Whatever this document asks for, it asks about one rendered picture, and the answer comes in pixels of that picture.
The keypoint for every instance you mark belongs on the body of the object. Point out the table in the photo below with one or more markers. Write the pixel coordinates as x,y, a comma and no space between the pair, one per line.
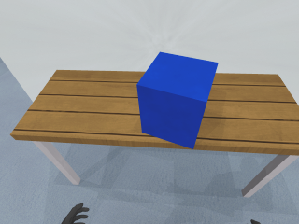
247,113

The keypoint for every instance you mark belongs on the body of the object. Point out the carton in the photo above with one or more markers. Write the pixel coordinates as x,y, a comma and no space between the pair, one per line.
172,97

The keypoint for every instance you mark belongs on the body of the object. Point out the robot left hand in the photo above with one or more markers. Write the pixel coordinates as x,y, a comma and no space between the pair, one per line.
72,215

